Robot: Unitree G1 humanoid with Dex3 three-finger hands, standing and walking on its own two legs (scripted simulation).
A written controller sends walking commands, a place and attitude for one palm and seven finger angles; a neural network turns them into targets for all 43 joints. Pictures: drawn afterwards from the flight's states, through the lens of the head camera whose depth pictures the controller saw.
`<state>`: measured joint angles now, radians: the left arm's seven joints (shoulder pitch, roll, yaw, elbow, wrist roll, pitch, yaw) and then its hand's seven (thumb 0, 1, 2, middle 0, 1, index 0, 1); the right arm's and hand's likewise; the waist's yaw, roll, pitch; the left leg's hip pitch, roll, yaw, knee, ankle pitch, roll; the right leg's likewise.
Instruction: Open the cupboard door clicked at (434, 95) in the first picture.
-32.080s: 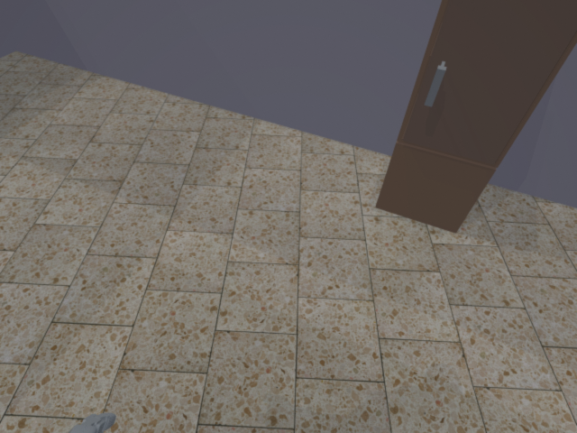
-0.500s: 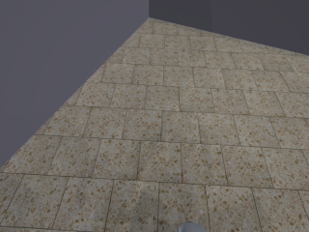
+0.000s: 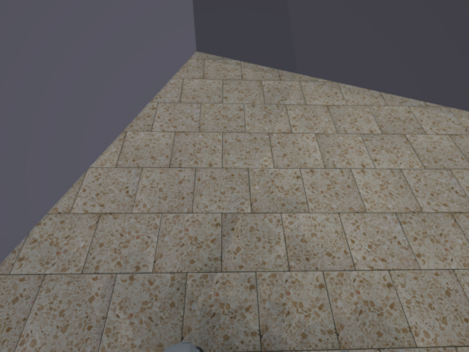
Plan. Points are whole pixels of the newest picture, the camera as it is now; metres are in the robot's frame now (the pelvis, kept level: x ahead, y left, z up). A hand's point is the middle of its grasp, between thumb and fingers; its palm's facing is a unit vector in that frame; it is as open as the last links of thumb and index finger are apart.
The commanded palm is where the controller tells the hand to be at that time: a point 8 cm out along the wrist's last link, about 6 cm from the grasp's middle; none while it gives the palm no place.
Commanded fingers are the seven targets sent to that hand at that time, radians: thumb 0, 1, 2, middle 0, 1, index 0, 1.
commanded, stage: walk to a spot facing it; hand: left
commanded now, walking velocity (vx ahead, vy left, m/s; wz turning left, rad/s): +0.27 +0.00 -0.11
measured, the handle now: out of the picture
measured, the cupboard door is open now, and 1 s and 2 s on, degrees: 53 53 53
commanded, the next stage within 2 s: turn to face it in 0.02 s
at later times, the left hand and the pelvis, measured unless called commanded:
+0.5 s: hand (161, 306) +0.22 +0.16 -0.15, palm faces +0.22 -0.95 -0.20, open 7.2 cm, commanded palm none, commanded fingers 0.00 0.90 0.90 -0.20 -0.30 -0.20 -0.30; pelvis +0.18 -0.04 +0.01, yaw +13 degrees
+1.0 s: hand (170, 297) +0.24 +0.14 -0.13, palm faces +0.47 -0.83 -0.30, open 7.4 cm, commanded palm none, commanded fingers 0.00 0.90 0.90 -0.20 -0.30 -0.20 -0.30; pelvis +0.26 -0.08 +0.01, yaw +30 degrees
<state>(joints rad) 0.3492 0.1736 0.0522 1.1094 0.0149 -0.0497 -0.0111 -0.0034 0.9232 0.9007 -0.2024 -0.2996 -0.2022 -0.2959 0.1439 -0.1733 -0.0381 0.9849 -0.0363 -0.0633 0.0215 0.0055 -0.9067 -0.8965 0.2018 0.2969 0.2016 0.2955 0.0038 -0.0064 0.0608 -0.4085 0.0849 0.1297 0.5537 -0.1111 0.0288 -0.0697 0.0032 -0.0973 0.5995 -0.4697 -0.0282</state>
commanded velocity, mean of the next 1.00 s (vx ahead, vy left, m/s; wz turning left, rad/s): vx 0.02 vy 0.00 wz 0.53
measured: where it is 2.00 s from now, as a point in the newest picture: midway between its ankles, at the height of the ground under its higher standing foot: (260, 326)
